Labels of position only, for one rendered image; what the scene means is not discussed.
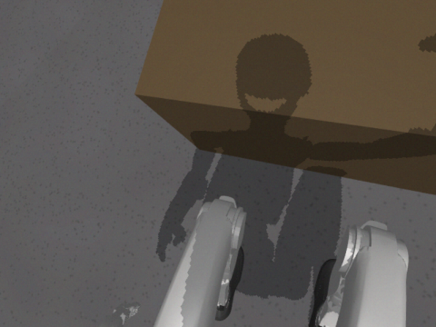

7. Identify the left robot foot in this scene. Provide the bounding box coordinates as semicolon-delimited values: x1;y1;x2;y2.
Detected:
215;246;244;321

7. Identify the right robot foot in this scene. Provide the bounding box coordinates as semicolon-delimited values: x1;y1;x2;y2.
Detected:
309;259;337;327

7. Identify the left robot hand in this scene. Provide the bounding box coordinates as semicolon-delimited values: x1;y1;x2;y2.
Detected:
98;302;140;327

